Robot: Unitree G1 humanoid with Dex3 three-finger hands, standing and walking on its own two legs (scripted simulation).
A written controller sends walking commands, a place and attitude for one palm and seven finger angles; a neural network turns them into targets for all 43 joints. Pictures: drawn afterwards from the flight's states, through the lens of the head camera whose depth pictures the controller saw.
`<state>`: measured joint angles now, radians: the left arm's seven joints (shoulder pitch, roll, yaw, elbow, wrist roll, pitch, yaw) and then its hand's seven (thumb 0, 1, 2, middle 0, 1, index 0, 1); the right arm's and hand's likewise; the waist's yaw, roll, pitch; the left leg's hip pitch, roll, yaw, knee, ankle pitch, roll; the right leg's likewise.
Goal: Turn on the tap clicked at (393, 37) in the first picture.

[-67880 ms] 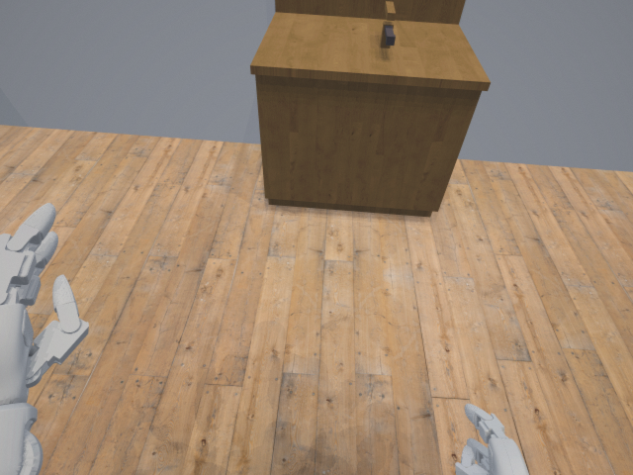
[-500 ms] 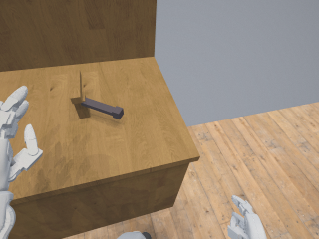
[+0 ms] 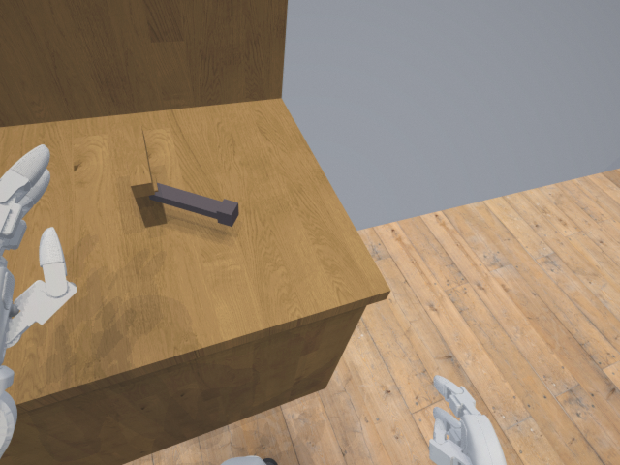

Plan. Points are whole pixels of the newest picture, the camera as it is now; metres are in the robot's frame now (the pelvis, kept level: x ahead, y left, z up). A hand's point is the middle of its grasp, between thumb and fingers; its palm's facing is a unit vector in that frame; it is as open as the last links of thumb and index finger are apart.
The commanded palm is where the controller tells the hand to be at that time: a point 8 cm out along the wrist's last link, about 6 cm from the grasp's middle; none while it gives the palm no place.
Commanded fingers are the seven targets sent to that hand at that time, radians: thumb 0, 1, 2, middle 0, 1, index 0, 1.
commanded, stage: come to a stop and stand still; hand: left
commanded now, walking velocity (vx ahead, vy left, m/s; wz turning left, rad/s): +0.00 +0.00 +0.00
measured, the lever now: (228, 212) +0.46 +0.16 +0.01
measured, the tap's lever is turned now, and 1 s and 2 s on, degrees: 53 53 53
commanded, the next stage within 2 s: look again from close up in 0.16 s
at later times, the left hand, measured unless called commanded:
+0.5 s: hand (25, 309) +0.20 +0.26 +0.17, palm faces +0.45 -0.82 -0.36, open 7.4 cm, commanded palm +0.14 +0.29 +0.18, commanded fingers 0.00 0.90 0.90 -0.20 -0.30 -0.20 -0.30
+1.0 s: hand out of the picture +0.24 +0.28 +0.22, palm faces +0.56 -0.70 -0.44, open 7.4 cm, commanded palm +0.14 +0.26 +0.18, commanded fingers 0.00 0.90 0.90 -0.20 -0.30 -0.20 -0.30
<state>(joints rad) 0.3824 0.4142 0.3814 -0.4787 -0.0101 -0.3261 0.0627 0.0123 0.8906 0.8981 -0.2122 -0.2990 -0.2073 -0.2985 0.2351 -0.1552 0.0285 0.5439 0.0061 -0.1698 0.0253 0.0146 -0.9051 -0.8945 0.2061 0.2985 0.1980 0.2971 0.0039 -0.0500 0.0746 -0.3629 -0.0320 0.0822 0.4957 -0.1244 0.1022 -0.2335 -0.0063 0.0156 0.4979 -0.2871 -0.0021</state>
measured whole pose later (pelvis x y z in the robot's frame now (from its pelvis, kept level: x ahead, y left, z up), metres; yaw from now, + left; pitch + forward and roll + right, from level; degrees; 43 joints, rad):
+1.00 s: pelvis +0.00 -0.03 +0.00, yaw +5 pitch -1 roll -3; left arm 0.08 0.52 0.47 -0.33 0.00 -0.25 0.05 0.01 0.89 0.90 -0.22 -0.30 -0.21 -0.30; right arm 0.20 -0.20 0.01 0.59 0.00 -0.13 0.00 0.01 -0.91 -0.89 0.21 0.30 0.20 0.30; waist 0.06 0.00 0.10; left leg -0.38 0.02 0.09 0.51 -0.11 0.07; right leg -0.20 0.03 -0.03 0.47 -0.25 0.01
